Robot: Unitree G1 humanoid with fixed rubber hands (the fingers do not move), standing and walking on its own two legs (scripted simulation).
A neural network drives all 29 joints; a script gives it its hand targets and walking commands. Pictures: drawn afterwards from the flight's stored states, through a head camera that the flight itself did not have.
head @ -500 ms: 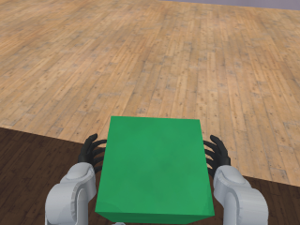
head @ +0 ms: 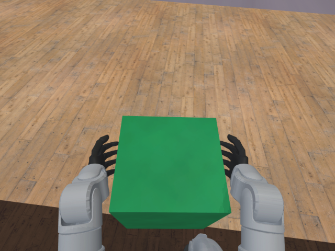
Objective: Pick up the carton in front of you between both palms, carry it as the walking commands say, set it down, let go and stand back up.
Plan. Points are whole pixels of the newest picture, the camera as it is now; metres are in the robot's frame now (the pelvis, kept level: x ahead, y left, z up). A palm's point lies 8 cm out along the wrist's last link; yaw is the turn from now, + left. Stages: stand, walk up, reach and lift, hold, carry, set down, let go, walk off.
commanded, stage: carry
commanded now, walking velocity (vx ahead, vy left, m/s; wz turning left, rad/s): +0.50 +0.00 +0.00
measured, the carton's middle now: (167, 178) +0.29 +0.00 +0.02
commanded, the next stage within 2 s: none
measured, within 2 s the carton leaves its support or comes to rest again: neither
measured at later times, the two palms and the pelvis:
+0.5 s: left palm (130, 72) +0.66 +0.12 +0.08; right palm (214, 73) +0.68 -0.18 +0.08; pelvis +0.32 -0.04 -0.01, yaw +0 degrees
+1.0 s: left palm (132, 70) +1.02 +0.16 -0.13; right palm (188, 72) +0.99 -0.14 -0.12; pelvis +0.69 +0.04 -0.18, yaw -2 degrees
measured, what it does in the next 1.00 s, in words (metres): goes down: right foot, then left foot 0.15 m lower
